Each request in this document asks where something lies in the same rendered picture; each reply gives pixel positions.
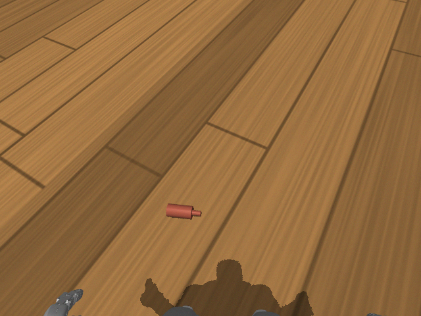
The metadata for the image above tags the left robot hand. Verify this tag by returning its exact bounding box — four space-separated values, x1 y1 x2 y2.
44 289 84 316

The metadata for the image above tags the bottle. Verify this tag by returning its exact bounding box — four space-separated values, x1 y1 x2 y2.
166 203 201 219

